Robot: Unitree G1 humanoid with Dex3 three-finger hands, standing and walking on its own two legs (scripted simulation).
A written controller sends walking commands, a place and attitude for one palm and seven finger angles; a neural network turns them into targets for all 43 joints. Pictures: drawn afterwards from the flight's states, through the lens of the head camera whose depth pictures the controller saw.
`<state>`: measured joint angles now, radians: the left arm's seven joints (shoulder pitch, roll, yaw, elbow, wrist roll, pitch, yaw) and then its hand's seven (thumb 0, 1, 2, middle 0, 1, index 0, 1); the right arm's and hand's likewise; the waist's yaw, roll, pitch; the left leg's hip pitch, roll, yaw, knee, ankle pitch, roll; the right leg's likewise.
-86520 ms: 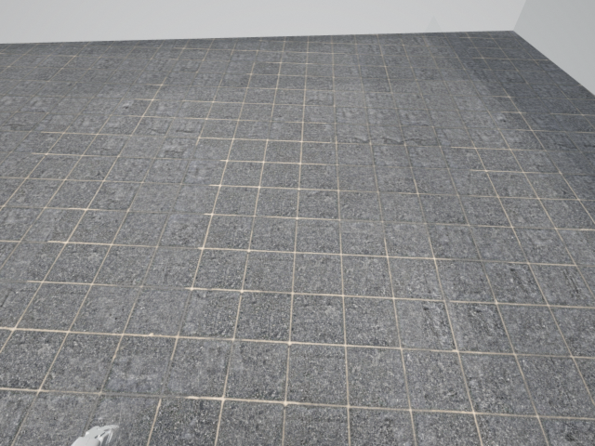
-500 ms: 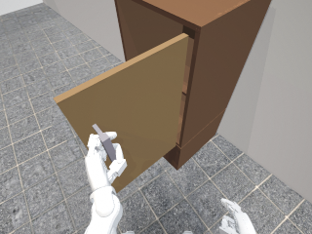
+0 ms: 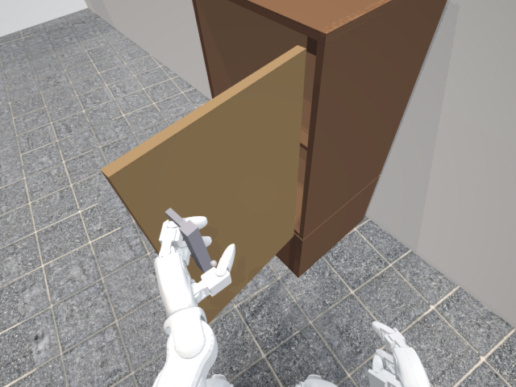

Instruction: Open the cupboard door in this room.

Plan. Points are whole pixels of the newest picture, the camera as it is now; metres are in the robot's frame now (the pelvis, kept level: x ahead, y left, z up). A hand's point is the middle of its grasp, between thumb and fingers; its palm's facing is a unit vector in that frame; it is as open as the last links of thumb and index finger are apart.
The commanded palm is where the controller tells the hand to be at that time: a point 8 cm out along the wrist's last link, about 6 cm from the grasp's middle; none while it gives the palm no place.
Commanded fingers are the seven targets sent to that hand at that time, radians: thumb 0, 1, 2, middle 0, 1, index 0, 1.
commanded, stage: open thumb and fingers to let go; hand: left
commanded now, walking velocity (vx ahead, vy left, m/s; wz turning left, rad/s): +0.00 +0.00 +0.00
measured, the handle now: (189, 241) +0.33 +0.12 +0.05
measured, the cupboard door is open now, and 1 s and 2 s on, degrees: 96 96 96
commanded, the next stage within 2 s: slide the hand sideways off the handle in 0.50 s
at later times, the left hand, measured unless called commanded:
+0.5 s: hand (212, 262) +0.29 +0.08 +0.05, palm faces +0.32 -0.95 -0.03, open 15.1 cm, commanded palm +0.25 +0.13 +0.05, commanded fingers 0.00 -0.50 0.30 -0.15 -0.30 -0.15 -0.30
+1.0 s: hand (202, 295) +0.25 +0.09 +0.05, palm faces -0.10 -1.00 +0.02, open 16.3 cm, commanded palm +0.22 +0.15 +0.05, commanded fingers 0.00 -0.50 0.30 -0.15 -0.30 -0.15 -0.30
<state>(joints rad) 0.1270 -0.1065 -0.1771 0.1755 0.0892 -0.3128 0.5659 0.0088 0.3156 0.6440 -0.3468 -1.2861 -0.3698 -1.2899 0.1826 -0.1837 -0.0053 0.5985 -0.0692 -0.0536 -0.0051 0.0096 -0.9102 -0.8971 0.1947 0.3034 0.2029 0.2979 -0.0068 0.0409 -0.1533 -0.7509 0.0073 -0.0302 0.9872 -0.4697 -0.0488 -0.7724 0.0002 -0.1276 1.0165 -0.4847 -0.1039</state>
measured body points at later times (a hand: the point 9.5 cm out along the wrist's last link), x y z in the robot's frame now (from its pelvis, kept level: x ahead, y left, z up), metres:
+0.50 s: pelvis -0.01 +0.03 +0.00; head +0.03 +0.01 +0.45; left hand +0.27 +0.13 +0.05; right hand +0.15 -0.20 -0.11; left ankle +0.01 +0.15 -0.67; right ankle +0.01 -0.05 -0.67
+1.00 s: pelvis -0.01 +0.05 -0.01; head +0.04 +0.03 +0.44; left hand +0.24 +0.14 +0.05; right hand +0.15 -0.18 -0.10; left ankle +0.01 +0.15 -0.67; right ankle +0.01 -0.05 -0.67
